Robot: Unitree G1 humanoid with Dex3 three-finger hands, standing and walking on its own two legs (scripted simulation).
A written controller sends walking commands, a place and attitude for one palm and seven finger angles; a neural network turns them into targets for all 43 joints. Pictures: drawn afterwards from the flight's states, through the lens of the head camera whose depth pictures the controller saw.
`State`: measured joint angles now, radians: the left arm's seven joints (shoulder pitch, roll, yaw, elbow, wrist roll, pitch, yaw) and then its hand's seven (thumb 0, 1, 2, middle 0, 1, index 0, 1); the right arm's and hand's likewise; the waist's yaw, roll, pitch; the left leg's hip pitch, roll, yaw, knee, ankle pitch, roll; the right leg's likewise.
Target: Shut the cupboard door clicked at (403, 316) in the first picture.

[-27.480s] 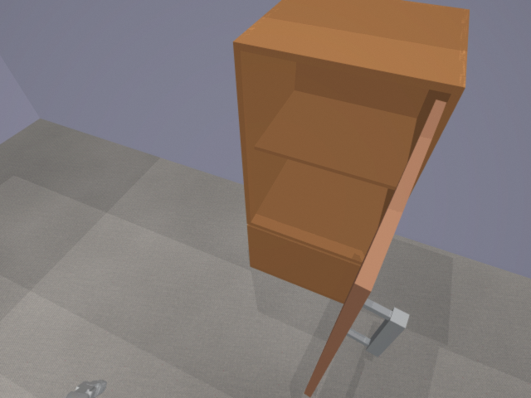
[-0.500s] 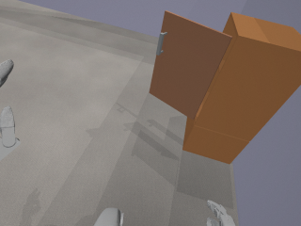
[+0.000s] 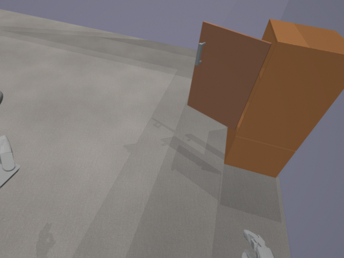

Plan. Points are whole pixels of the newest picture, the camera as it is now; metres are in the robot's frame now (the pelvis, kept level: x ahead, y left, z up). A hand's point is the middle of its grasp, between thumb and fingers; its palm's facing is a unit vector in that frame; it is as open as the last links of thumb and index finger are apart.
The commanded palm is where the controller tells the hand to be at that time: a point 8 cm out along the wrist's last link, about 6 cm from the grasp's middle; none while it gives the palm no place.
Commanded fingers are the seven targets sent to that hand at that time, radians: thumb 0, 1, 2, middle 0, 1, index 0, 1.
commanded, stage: stop stepping back and stand still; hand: left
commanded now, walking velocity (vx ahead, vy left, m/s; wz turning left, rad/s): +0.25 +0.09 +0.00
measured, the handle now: (200, 53) +1.27 -0.11 -0.02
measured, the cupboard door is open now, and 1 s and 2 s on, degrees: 66 66 66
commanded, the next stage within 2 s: let the arm hang, fingers relaxed in 1.02 s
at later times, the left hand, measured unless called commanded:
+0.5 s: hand out of the picture +0.23 +0.34 +0.17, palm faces +0.38 -0.76 -0.53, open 7.5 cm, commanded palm +0.16 +0.38 +0.16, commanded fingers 0.00 0.90 0.90 -0.20 -0.30 -0.20 -0.30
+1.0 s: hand (9, 138) +0.28 +0.36 +0.15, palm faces +0.37 -0.80 -0.48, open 7.4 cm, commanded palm +0.22 +0.40 +0.16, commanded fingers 0.00 0.90 0.90 -0.20 -0.30 -0.20 -0.30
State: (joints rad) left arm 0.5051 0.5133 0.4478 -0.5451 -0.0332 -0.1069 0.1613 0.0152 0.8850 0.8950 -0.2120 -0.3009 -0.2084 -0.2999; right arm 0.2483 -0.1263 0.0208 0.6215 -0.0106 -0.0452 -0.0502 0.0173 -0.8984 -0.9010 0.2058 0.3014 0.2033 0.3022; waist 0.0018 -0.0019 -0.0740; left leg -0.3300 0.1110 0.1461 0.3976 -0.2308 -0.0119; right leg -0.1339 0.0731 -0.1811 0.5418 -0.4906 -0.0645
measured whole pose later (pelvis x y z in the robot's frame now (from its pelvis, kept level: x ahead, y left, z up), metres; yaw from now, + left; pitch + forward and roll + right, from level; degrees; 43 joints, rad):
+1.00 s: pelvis +0.07 +0.11 -0.02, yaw -2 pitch +2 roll -1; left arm 0.57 0.44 0.44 -0.52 -0.04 -0.20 0.16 0.02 0.88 0.89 -0.21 -0.30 -0.21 -0.30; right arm 0.17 -0.19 0.00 0.57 0.02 -0.06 -0.06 0.01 -0.90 -0.90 0.20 0.30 0.20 0.30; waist -0.03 -0.02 -0.02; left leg -0.28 0.03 0.17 0.53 -0.29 0.06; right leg -0.18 -0.01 -0.09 0.47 -0.31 0.00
